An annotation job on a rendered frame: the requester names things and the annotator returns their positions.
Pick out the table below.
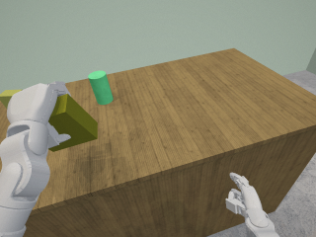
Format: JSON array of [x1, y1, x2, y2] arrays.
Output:
[[0, 48, 316, 237]]

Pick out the sponge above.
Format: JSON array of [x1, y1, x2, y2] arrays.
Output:
[[48, 94, 98, 152]]

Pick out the right robot hand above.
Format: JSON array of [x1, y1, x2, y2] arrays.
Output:
[[225, 172, 263, 216]]

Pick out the robot right forearm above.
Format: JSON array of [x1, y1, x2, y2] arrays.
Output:
[[244, 207, 279, 237]]

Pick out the robot left forearm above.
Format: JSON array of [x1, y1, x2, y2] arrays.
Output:
[[0, 120, 50, 237]]

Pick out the left robot hand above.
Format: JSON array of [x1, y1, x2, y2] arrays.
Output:
[[7, 81, 71, 149]]

